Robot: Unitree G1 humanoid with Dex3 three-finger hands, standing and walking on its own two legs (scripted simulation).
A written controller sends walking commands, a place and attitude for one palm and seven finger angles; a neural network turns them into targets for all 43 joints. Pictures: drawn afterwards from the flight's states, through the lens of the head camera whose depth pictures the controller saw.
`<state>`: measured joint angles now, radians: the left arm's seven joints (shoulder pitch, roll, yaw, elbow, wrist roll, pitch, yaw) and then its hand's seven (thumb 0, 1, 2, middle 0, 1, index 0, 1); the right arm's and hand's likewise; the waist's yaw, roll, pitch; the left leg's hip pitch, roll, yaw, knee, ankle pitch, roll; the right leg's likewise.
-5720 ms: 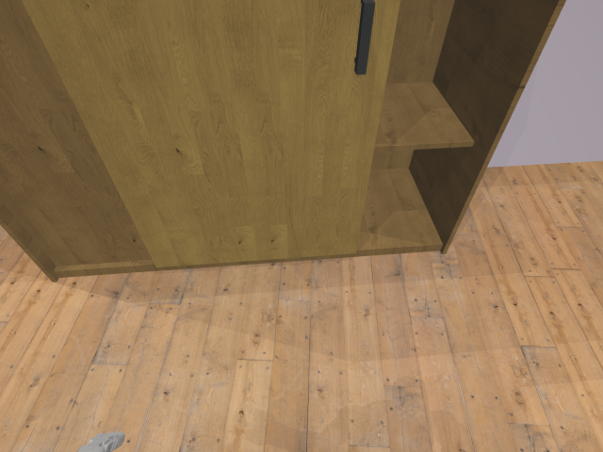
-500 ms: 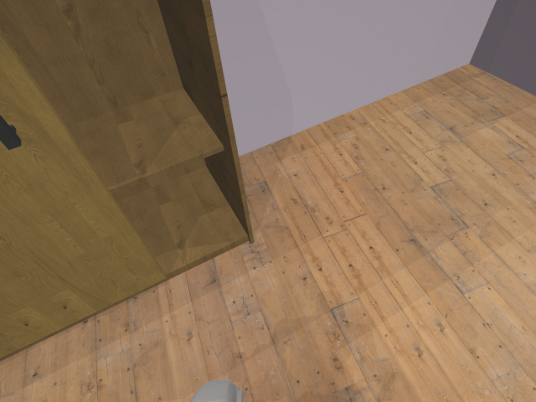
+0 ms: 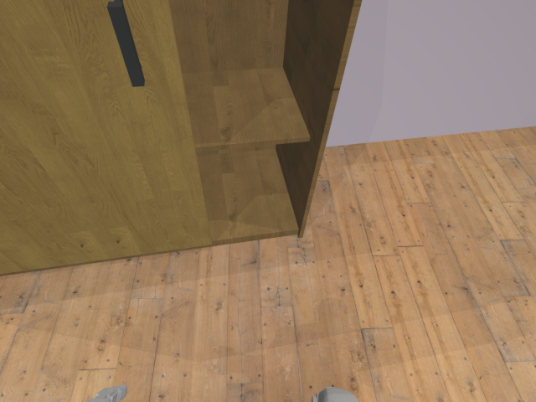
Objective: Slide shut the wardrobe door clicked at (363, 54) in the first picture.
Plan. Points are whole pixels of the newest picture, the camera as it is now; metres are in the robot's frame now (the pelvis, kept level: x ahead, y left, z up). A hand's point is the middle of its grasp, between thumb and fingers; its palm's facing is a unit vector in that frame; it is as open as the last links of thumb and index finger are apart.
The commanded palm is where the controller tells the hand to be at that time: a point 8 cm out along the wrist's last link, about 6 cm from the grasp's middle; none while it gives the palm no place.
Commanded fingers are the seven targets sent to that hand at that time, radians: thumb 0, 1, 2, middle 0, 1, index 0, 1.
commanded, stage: turn to face it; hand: left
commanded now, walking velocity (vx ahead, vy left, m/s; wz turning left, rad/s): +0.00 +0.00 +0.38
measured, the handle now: (128, 42) +0.71 +0.32 +0.14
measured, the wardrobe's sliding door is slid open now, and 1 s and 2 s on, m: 0.38 0.38 0.38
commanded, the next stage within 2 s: take the last steps up to it in 0.30 s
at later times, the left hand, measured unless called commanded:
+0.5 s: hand out of the picture +0.00 +0.15 -0.15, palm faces +0.24 -0.94 -0.25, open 7.4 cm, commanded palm none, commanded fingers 0.00 0.90 0.90 -0.20 -0.30 -0.20 -0.30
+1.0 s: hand out of the picture +0.05 +0.23 -0.18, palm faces +0.28 -0.94 -0.18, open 7.4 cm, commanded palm none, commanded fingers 0.00 0.90 0.90 -0.20 -0.30 -0.20 -0.30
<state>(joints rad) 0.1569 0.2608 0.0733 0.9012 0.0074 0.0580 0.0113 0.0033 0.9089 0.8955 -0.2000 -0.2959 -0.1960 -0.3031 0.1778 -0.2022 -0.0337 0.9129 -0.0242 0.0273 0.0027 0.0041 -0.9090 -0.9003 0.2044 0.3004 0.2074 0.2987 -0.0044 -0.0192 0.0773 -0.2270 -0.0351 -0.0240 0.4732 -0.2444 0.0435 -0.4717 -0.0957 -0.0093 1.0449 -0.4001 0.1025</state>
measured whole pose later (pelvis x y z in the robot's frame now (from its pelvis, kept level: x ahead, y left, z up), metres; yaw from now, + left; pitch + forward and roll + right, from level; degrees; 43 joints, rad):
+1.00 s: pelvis +0.07 +0.04 +0.00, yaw +13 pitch -1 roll +1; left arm 0.27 0.20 0.06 1.06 0.02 0.02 -0.02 0.00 0.91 0.90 -0.20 -0.30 -0.19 -0.30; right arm 0.42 -0.12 -0.01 1.10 -0.02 -0.06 -0.03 0.00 -0.93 -0.90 0.20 0.30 0.21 0.30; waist 0.00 -0.03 0.02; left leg 0.06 -0.04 0.09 0.27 -0.31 0.05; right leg -0.60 -0.10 -0.06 1.04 -0.19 0.03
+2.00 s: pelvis +0.26 +0.00 -0.02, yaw +11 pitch -1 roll +1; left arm 0.23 0.20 0.06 1.01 0.02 0.03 0.03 0.00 0.91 0.90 -0.20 -0.30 -0.20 -0.30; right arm 0.11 -0.19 -0.06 1.00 -0.02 0.05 -0.02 0.00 -0.92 -0.90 0.20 0.30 0.21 0.30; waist 0.01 0.05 0.08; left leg -0.41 0.08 0.03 0.61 -0.24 -0.04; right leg -0.24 -0.02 -0.02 0.64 -0.40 -0.01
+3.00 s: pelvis +0.25 +0.04 +0.00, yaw +12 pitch -1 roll +0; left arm 0.28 0.15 0.01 1.17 0.01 0.01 0.03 0.00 0.91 0.90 -0.20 -0.30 -0.20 -0.30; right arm 0.32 -0.12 0.01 1.15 -0.01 -0.02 -0.04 0.00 -0.92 -0.90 0.20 0.30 0.20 0.30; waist 0.00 -0.01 0.03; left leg -0.12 -0.01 0.06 0.37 -0.24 0.02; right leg -0.13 -0.06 -0.02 0.39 -0.23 0.04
